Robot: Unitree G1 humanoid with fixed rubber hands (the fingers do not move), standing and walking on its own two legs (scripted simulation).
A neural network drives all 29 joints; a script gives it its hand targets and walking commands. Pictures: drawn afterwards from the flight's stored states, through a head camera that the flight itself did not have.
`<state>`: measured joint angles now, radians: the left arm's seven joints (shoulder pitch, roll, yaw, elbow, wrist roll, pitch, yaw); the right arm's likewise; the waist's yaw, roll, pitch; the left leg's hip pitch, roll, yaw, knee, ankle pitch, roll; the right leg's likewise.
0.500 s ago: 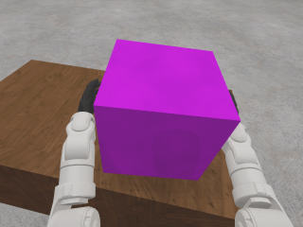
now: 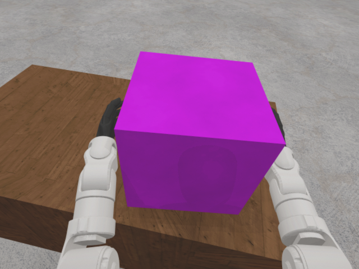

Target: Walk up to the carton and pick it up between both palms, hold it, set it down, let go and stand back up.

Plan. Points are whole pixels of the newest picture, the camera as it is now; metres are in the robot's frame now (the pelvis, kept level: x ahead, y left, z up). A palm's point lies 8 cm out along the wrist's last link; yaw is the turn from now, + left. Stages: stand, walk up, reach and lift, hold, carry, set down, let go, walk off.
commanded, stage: set down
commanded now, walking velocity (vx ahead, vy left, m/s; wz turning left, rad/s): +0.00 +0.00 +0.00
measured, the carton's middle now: (190, 134) +0.41 -0.01 +0.09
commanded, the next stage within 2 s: none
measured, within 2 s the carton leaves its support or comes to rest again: neither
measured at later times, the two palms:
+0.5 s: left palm (118, 138) +0.39 +0.16 +0.09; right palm (273, 142) +0.38 -0.21 +0.10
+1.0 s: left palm (125, 143) +0.41 +0.15 +0.04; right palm (266, 144) +0.41 -0.21 +0.06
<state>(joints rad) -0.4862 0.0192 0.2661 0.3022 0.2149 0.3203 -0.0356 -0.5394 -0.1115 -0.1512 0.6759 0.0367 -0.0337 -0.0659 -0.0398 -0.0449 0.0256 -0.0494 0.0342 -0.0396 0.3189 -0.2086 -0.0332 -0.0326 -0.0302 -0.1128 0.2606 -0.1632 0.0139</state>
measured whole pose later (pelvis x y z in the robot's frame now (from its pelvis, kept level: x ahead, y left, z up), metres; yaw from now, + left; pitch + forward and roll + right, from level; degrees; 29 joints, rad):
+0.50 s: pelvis +0.00 +0.00 +0.00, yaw -1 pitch +2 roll -1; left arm -0.62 0.03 0.31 0.69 0.20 0.08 0.00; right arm -0.65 -0.11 -0.33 0.92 -0.11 -0.17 -0.01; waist 0.00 -0.03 -0.02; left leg -0.15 0.04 -0.02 0.29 -0.18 -0.04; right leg -0.15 -0.02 -0.09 0.26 -0.14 0.01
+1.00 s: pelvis +0.02 +0.00 +0.00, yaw -3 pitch +10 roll -1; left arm -0.66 0.03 0.31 0.90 0.18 -0.12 0.05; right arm -0.72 -0.14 -0.38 1.09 -0.17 -0.31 0.01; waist 0.02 0.00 -0.08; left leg -0.30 0.05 0.00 0.32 -0.20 -0.04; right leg -0.29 -0.01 -0.08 0.25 -0.14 0.01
